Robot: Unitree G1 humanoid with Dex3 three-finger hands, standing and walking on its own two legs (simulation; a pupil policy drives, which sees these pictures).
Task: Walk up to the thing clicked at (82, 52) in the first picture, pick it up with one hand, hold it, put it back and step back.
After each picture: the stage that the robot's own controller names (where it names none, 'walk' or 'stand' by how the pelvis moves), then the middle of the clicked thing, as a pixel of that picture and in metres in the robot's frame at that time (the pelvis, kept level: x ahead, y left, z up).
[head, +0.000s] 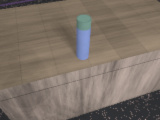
stand; (83, 39) +0.68 +0.02 -0.04
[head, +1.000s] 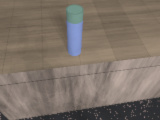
sink last; (74, 33) +0.62 +0.07 -0.01
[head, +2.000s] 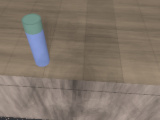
stand; (37, 43) +0.55 +0.23 +0.00
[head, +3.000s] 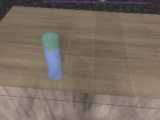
stand; (53, 58) +0.54 +0.17 -0.04
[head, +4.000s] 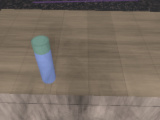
stand; (45, 61) +0.52 +0.20 -0.04
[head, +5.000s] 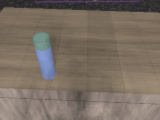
stand; (45, 58) +0.55 +0.20 -0.04
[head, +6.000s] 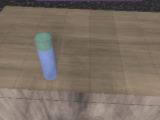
stand; (47, 58) +0.54 +0.19 -0.04
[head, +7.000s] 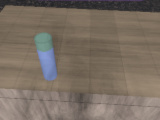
stand; (47, 58) +0.53 +0.19 -0.04
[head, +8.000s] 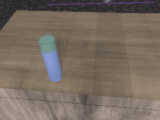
rise first; (51, 60) +0.53 +0.20 -0.04
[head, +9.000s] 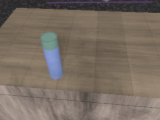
go down; (53, 57) +0.54 +0.19 -0.04
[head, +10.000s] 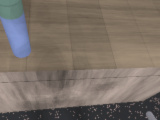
go down; (16, 29) +0.53 +0.20 +0.03
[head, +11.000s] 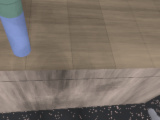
approach; (15, 28) +0.54 +0.19 +0.03
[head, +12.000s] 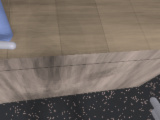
close; out of the picture +0.56 +0.21 +0.07
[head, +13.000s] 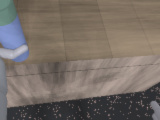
lift; (10, 33) +0.49 +0.17 +0.06
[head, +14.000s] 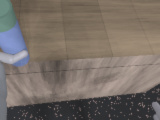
lift; (10, 38) +0.47 +0.18 +0.06
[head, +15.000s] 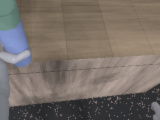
lift; (13, 38) +0.47 +0.17 +0.06
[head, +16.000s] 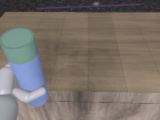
lift; (29, 73) +0.30 +0.16 +0.17
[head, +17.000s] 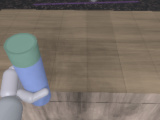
hold; (32, 75) +0.31 +0.16 +0.14
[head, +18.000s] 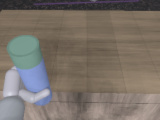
hold; (34, 76) +0.32 +0.16 +0.13
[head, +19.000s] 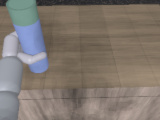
crouch; (32, 40) +0.43 +0.16 +0.17
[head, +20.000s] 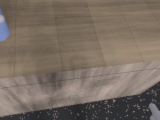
lower; out of the picture +0.54 +0.21 +0.15
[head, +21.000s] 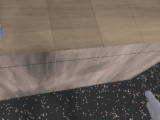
lower; out of the picture +0.55 +0.21 +0.08
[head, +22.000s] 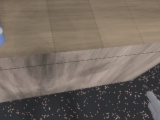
lower; out of the picture +0.54 +0.20 +0.08
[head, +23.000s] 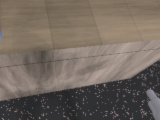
lower; out of the picture +0.54 +0.20 +0.08
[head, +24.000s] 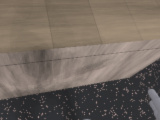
lower; out of the picture +0.55 +0.21 +0.08
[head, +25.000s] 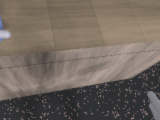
open; out of the picture +0.56 +0.19 +0.08
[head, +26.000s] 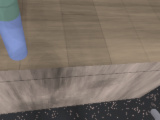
sink last; (12, 31) +0.52 +0.19 +0.04
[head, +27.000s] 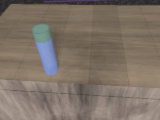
stand; (46, 52) +0.55 +0.20 +0.02
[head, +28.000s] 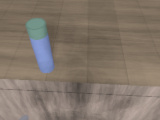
stand; (42, 48) +0.52 +0.19 +0.02
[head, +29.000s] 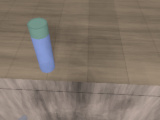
stand; (43, 48) +0.53 +0.19 +0.03
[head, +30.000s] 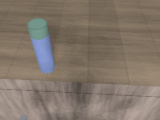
stand; (43, 48) +0.52 +0.19 +0.03
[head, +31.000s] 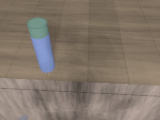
stand; (43, 48) +0.52 +0.20 +0.03
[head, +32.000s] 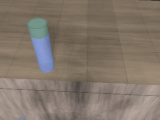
stand; (42, 48) +0.53 +0.19 +0.03
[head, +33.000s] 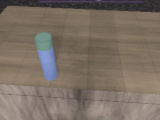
stand; (47, 58) +0.54 +0.19 -0.03
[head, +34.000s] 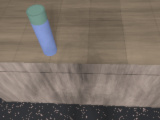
walk; (44, 33) +0.59 +0.22 -0.02
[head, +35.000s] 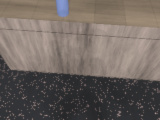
walk; out of the picture +0.88 +0.14 -0.01
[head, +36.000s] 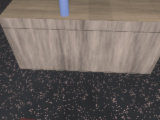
stand; out of the picture +1.16 +0.21 -0.02
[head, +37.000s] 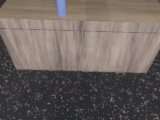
stand; out of the picture +1.14 +0.20 -0.04
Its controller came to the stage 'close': yes
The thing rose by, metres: 0.20
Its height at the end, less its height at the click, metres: +0.00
